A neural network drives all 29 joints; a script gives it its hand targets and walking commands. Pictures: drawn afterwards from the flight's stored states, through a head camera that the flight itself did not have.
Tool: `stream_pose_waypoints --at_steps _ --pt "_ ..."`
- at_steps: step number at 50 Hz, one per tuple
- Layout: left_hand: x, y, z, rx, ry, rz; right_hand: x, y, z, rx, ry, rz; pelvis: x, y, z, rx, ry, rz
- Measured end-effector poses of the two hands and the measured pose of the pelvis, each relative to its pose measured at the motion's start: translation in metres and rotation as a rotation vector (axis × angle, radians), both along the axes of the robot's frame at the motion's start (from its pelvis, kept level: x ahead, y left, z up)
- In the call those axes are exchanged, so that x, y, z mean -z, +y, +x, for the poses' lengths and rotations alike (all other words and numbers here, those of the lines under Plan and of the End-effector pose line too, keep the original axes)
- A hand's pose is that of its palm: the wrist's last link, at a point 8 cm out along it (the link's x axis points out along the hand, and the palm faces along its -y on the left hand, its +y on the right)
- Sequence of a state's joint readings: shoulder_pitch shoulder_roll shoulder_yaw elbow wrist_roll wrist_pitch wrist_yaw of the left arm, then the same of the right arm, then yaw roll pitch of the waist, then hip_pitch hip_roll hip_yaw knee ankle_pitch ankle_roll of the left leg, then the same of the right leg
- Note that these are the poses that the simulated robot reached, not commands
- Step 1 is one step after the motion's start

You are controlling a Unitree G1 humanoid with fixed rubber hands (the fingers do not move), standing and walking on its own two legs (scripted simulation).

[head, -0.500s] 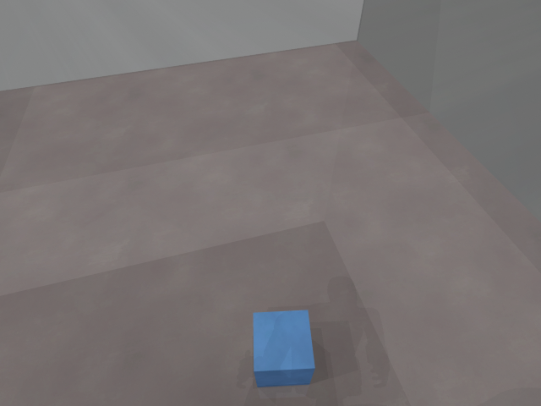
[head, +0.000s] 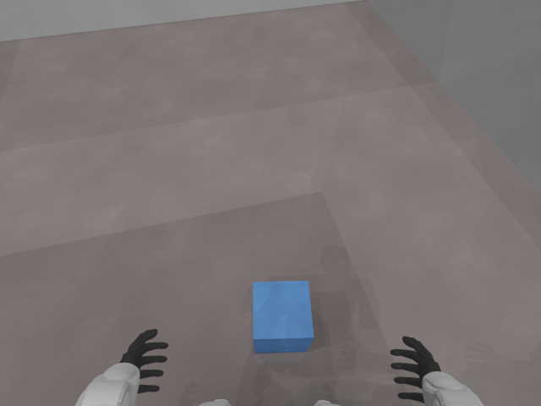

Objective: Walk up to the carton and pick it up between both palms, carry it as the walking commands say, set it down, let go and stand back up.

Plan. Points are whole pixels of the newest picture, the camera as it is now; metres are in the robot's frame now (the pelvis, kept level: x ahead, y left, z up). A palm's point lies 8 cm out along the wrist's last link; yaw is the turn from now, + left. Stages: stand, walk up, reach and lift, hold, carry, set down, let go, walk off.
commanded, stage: reach and lift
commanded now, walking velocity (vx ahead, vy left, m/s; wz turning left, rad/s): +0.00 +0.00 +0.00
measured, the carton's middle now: (280, 318) +0.41 -0.02 -0.65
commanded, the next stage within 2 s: none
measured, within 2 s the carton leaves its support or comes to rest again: neither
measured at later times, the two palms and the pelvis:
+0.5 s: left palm (160, 350) +0.22 +0.20 -0.15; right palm (403, 346) +0.24 -0.23 -0.16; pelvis -0.06 +0.00 -0.06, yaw +0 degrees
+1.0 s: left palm (198, 276) +0.37 +0.17 -0.19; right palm (373, 275) +0.39 -0.21 -0.20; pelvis -0.07 -0.01 -0.09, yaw +1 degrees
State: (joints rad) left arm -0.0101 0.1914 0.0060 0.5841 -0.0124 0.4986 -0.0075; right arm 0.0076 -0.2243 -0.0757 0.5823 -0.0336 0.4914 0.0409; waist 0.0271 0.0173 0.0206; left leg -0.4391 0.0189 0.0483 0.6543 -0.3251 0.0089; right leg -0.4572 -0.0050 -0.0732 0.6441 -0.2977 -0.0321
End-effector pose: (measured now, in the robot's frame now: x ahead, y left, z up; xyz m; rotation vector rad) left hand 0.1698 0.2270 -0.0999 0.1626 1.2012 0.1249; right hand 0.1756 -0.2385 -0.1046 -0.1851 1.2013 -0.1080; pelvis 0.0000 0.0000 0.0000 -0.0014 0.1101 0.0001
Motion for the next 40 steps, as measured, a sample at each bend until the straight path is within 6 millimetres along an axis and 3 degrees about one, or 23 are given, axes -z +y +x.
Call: stream_pose_waypoints --at_steps 7,20,30,40 --pt "0.020 -0.018 -0.007 0.008 -0.034 -0.021 0.019 0.010 -0.010 -0.002 -0.024 0.038 0.011 0.001 -0.001 0.009 0.088 -0.003" --pt "0.046 -0.020 0.024 -0.026 -0.189 -0.026 0.045 0.009 0.037 -0.027 -0.180 0.039 0.048 0.002 -0.044 0.012 0.189 0.010" --pt "0.054 -0.030 0.078 -0.037 -0.274 -0.021 0.057 0.021 0.096 -0.039 -0.261 0.068 0.066 -0.002 -0.076 0.011 0.224 0.025" --pt "0.071 -0.044 0.142 -0.059 -0.381 -0.021 0.073 0.033 0.159 -0.035 -0.365 0.080 0.079 -0.007 -0.080 0.010 0.346 0.038"
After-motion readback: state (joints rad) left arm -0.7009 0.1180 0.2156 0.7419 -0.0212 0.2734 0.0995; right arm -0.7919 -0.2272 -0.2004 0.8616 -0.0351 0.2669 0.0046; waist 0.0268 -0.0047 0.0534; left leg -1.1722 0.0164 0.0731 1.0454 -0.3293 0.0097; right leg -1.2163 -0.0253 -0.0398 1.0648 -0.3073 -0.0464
